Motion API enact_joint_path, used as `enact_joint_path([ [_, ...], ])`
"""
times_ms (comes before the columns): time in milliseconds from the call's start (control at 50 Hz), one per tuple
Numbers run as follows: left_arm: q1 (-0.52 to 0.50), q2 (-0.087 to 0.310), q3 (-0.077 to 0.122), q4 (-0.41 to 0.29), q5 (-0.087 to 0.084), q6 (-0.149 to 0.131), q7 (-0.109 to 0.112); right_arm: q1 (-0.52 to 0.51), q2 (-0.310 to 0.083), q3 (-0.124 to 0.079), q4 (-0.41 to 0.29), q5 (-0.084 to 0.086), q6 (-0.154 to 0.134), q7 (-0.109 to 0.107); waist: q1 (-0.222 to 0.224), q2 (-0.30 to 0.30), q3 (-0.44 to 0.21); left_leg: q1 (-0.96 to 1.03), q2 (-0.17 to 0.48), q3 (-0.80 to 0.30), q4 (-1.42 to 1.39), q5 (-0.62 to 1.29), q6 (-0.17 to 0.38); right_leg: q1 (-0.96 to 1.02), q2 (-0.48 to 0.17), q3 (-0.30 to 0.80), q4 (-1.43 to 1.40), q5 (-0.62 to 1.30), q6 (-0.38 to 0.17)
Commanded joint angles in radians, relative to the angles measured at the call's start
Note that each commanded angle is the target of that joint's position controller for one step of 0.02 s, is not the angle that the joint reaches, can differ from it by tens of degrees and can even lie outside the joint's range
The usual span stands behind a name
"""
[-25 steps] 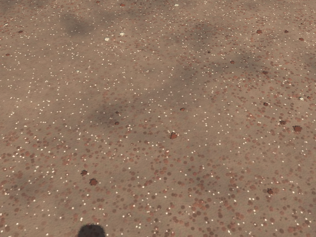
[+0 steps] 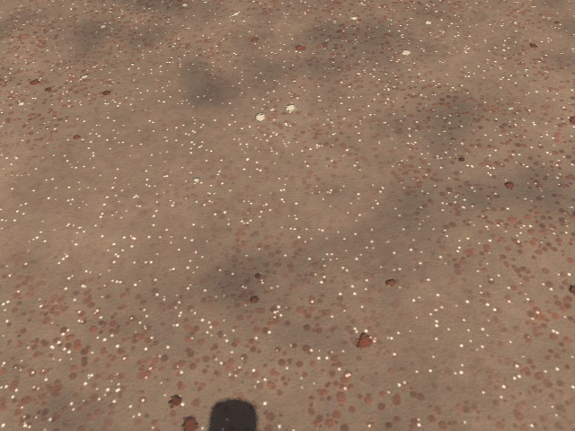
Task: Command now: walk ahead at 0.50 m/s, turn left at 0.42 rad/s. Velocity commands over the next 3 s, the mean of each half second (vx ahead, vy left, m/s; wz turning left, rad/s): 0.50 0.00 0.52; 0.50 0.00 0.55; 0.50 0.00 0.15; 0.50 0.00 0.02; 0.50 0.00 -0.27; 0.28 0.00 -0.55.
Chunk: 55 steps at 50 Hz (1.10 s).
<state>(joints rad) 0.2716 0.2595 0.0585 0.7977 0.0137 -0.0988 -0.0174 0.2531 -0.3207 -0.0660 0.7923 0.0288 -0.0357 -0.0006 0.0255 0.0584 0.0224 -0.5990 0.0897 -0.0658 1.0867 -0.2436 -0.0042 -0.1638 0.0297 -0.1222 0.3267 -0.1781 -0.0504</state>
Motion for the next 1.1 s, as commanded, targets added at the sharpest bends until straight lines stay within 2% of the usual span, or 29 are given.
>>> enact_joint_path([
  [20, -0.058, 0.128, 0.033, -0.045, 0.004, -0.026, 0.01, 0.017, -0.028, -0.01, -0.062, -0.005, 0.006, 0.001, -0.029, -0.115, 0.009, -0.098, 0.045, -0.059, -0.071, 0.132, -0.014, 0.043, -0.286, 0.152, -0.204, 0.217, -0.146],
  [100, -0.037, 0.16, 0.039, -0.02, -0.002, -0.015, 0.023, -0.1, -0.005, 0.002, -0.099, -0.008, -0.005, 0.027, 0.012, -0.096, 0.04, -0.069, 0.03, 0.011, -0.297, 0.303, -0.001, 0.071, -0.264, 0.025, -0.216, 0.252, -0.118],
  [200, 0.046, 0.195, 0.052, 0.027, -0.023, 0.02, 0.028, -0.242, 0.001, 0.01, -0.179, -0.007, -0.005, 0.056, 0.059, -0.084, 0.083, -0.118, 0.008, 0.083, -0.438, 0.239, 0.043, 0.239, -0.313, -0.037, -0.156, 0.349, -0.101],
  [260, 0.03, 0.232, 0.062, 0.026, -0.033, 0.043, 0.036, -0.208, -0.035, -0.009, -0.203, -0.008, 0.001, 0.066, 0.007, -0.132, 0.023, 0.003, -0.068, 0.161, -0.453, 0.096, 0.096, 0.299, -0.319, -0.08, 0.003, 0.766, -0.069],
  [280, 0.021, 0.245, 0.065, 0.022, -0.036, 0.052, 0.041, -0.134, -0.062, -0.025, -0.192, -0.007, 0.005, 0.065, -0.04, -0.149, -0.026, 0.104, -0.108, 0.185, -0.45, 0.05, 0.12, 0.296, -0.313, -0.092, 0.121, 0.909, -0.058],
  [300, 0.003, 0.248, 0.065, 0.018, -0.04, 0.058, 0.045, 0.002, -0.105, -0.052, -0.161, -0.004, 0.007, 0.057, -0.121, -0.139, -0.098, 0.296, -0.149, 0.192, -0.504, 0.08, 0.153, 0.235, -0.286, -0.113, 0.308, 0.928, -0.034],
  [320, 0.004, 0.226, 0.054, 0.006, -0.03, 0.053, 0.049, 0.17, -0.175, -0.087, -0.119, -0.004, 0.017, 0.038, -0.202, -0.077, -0.184, 0.6, -0.113, 0.079, -0.55, 0.116, 0.2, 0.025, -0.246, -0.114, 0.581, 0.703, 0.009],
  [340, 0.104, 0.067, 0.005, -0.048, 0.013, 0.027, 0.031, 0.157, -0.292, -0.105, -0.117, 0.005, 0.015, 0.024, -0.081, 0.205, -0.25, 0.962, 0.159, -0.456, -0.593, 0.032, 0.381, -0.462, -0.05, -0.066, 0.952, -0.285, 0.078],
  [360, 0.027, 0.119, 0.005, -0.062, -0.017, -0.016, 0.015, 0.186, -0.229, -0.083, -0.154, -0.005, -0.002, 0.028, -0.138, 0.103, -0.412, 1.04, 0.255, -0.782, -0.761, -0.12, 0.458, -0.591, 0.009, 0.19, 1.092, -0.43, 0.073],
  [380, -0.089, 0.178, 0.021, -0.097, -0.058, -0.039, 0.005, 0.155, -0.169, -0.065, -0.145, -0.015, -0.016, 0.032, -0.162, 0.043, -0.272, 0.954, 0.226, -0.639, -0.798, -0.069, 0.393, -0.675, -0.047, 0.221, 1.078, -0.334, 0.048],
  [400, -0.109, 0.164, 0.015, -0.107, -0.054, -0.051, 0.008, 0.098, -0.142, -0.057, -0.147, -0.011, -0.023, 0.031, -0.117, -0.019, -0.173, 0.807, 0.183, -0.512, -0.798, 0.009, 0.354, -0.653, -0.091, 0.215, 0.988, -0.245, 0.034],
  [420, -0.105, 0.164, 0.018, -0.093, -0.028, -0.051, 0.015, 0.027, -0.109, -0.046, -0.158, -0.011, -0.025, 0.03, -0.071, -0.057, -0.107, 0.66, 0.141, -0.412, -0.806, 0.121, 0.325, -0.59, -0.123, 0.211, 0.895, -0.198, 0.04],
  [440, -0.082, 0.175, 0.026, -0.086, -0.013, -0.041, 0.017, -0.016, -0.084, -0.037, -0.176, -0.023, -0.027, 0.025, -0.034, -0.036, -0.086, 0.559, 0.113, -0.35, -0.825, 0.218, 0.316, -0.513, -0.144, 0.218, 0.842, -0.162, 0.049],
  [500, -0.066, 0.142, 0.023, -0.089, 0.002, -0.008, 0.017, -0.026, -0.102, -0.04, -0.182, -0.021, -0.031, 0.012, -0.003, -0.034, -0.059, 0.412, 0.077, -0.264, -0.864, 0.349, 0.319, -0.438, -0.14, 0.189, 0.718, -0.11, 0.096],
  [600, -0.253, 0.085, -0.004, -0.14, -0.002, -0.004, 0.01, 0.041, -0.139, -0.053, -0.156, -0.01, -0.019, -0.013, -0.071, 0.007, -0.017, 0.312, -0.013, -0.163, -0.851, 0.241, 0.241, -0.355, -0.069, 0.164, 0.33, 0.217, 0.129],
  [640, -0.306, 0.095, -0.003, -0.158, -0.014, -0.01, 0.003, 0.081, -0.146, -0.055, -0.14, -0.007, -0.014, -0.015, -0.095, 0.019, -0.017, 0.322, 0.0, -0.198, -0.837, 0.177, 0.224, -0.316, -0.043, 0.169, 0.255, 0.274, 0.126],
  [700, -0.319, 0.136, 0.012, -0.17, -0.022, -0.02, -0.007, 0.107, -0.13, -0.053, -0.126, -0.001, -0.007, -0.018, -0.089, 0.038, -0.022, 0.411, 0.036, -0.29, -0.756, 0.111, 0.206, -0.3, -0.039, 0.21, 0.18, 0.218, 0.101],
  [760, -0.201, 0.17, 0.035, -0.142, -0.023, -0.035, -0.006, 0.081, -0.11, -0.049, -0.134, -0.006, 0.001, -0.02, -0.015, 0.074, -0.05, 0.432, 0.027, -0.339, -0.635, 0.144, 0.169, -0.147, -0.034, 0.19, 0.125, 0.119, 0.047],
  [780, -0.095, 0.203, 0.051, -0.125, -0.009, -0.04, 0.001, 0.081, -0.064, -0.032, -0.142, -0.012, -0.001, -0.017, 0.036, 0.046, -0.135, 0.386, -0.027, -0.293, -0.476, 0.151, 0.135, 0.037, -0.097, 0.232, 0.126, 0.102, 0.004],
  [800, 0.054, 0.259, 0.063, -0.112, -0.001, -0.038, 0.009, 0.115, 0.0, -0.008, -0.16, -0.033, -0.003, -0.017, 0.074, -0.109, -0.283, 0.246, -0.111, -0.184, -0.176, -0.096, 0.09, 0.295, -0.283, 0.429, 0.131, 0.044, -0.051],
  [820, 0.102, 0.321, 0.078, -0.073, 0.003, -0.024, -0.002, 0.243, 0.011, -0.001, -0.195, 0.011, -0.013, -0.016, 0.0, -0.462, -0.339, -0.107, -0.185, -0.1, 0.108, -0.388, 0.044, 0.504, -0.465, 0.934, -0.003, -0.262, -0.207],
  [840, 0.053, 0.208, 0.054, -0.101, -0.015, -0.021, -0.005, 0.207, -0.101, -0.022, -0.157, 0.02, -0.01, -0.02, 0.031, -0.284, -0.234, -0.198, -0.109, -0.134, 0.216, -0.311, 0.027, 0.431, -0.438, 0.915, -0.048, -0.452, -0.179],
  [860, 0.011, 0.156, 0.04, -0.108, -0.017, -0.014, 0.001, 0.098, -0.141, -0.035, -0.17, 0.008, -0.004, -0.019, 0.053, -0.197, -0.125, -0.211, -0.079, -0.101, 0.227, -0.216, 0.022, 0.318, -0.396, 0.727, -0.048, -0.379, -0.136],
  [880, -0.034, 0.141, 0.031, -0.112, -0.007, -0.009, 0.003, 0.057, -0.127, -0.035, -0.175, -0.003, 0.002, -0.02, 0.034, -0.131, -0.076, -0.166, -0.045, -0.081, 0.203, -0.148, 0.017, 0.208, -0.351, 0.6, -0.059, -0.226, -0.117],
  [900, -0.052, 0.121, 0.024, -0.099, -0.002, -0.006, 0.003, 0.025, -0.108, -0.035, -0.185, -0.013, 0.001, -0.016, 0.022, -0.127, -0.033, -0.144, -0.023, -0.083, 0.152, -0.105, 0.017, 0.132, -0.312, 0.518, -0.077, -0.121, -0.119],
  [920, -0.055, 0.112, 0.019, -0.09, 0.004, -0.009, 0.005, 0.031, -0.083, -0.032, -0.187, -0.007, 0.002, -0.01, 0.002, -0.152, -0.022, -0.096, -0.004, -0.079, 0.119, -0.08, 0.02, 0.079, -0.283, 0.449, -0.099, -0.058, -0.114],
  [960, -0.039, 0.109, 0.02, -0.066, -0.004, -0.018, 0.002, 0.04, -0.039, -0.021, -0.185, -0.002, 0.005, -0.005, -0.008, -0.162, -0.021, -0.069, -0.004, -0.058, 0.058, -0.071, 0.017, 0.05, -0.266, 0.373, -0.136, 0.023, -0.136],
  [1020, -0.021, 0.151, 0.032, -0.036, -0.014, -0.022, 0.002, -0.028, -0.014, -0.007, -0.208, -0.015, 0.002, -0.002, -0.005, -0.13, -0.001, -0.11, 0.004, -0.047, -0.099, 0.003, 0.004, 0.065, -0.282, 0.305, -0.174, 0.136, -0.171],
  [1100, 0.0, 0.182, 0.036, -0.008, -0.028, -0.006, 0.005, -0.143, 0.007, 0.012, -0.226, -0.017, -0.02, 0.02, 0.029, -0.123, 0.015, -0.045, 0.004, 0.025, -0.352, 0.193, 0.002, 0.068, -0.245, 0.185, -0.185, 0.217, -0.147],
])
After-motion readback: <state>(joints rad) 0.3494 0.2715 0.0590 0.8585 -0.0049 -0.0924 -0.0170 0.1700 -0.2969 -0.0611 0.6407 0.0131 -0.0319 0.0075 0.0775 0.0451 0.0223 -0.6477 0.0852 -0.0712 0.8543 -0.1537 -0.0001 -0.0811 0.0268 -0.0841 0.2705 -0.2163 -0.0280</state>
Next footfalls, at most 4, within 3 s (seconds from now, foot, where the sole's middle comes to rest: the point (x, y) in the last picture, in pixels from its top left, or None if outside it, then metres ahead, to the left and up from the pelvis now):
0.32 left None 0.32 0.16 -0.78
0.78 right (301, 368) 0.65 0.05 -0.78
1.28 left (157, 339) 0.72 0.42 -0.78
1.82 right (181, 223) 1.11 0.42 -0.78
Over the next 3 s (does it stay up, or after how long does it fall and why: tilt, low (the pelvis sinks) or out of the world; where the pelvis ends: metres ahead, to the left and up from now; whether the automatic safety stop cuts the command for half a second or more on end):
stays up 1.38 0.68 -0.01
